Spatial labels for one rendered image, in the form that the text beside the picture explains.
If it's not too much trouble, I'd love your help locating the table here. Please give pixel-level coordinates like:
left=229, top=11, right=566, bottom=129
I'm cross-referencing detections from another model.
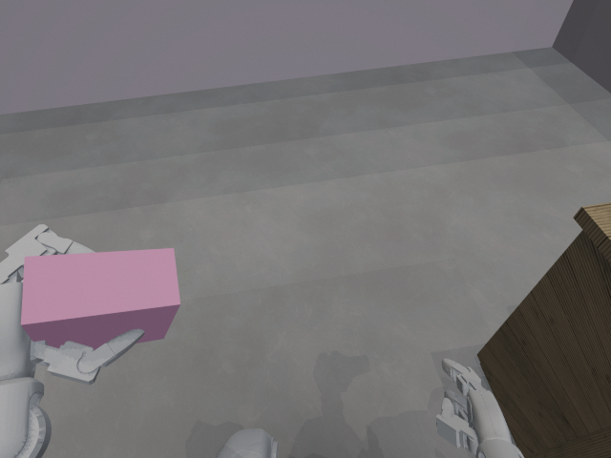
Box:
left=477, top=202, right=611, bottom=458

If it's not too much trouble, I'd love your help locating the right robot forearm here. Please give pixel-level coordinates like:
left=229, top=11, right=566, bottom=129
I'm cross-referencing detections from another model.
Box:
left=476, top=439, right=524, bottom=458

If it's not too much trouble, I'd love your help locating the robot right hand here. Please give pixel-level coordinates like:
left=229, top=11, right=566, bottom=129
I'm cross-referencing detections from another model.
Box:
left=436, top=359, right=512, bottom=456

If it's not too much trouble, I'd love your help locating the left robot forearm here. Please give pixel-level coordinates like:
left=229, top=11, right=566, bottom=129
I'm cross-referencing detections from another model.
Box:
left=0, top=377, right=52, bottom=458

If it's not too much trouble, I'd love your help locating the sponge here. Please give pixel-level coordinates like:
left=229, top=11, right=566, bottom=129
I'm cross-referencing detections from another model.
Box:
left=21, top=248, right=180, bottom=350

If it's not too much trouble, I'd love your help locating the robot left hand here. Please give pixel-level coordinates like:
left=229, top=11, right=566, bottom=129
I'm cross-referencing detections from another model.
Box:
left=0, top=224, right=145, bottom=385

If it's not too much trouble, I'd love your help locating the left robot thigh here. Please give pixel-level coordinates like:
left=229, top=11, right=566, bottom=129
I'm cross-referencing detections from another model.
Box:
left=215, top=429, right=279, bottom=458

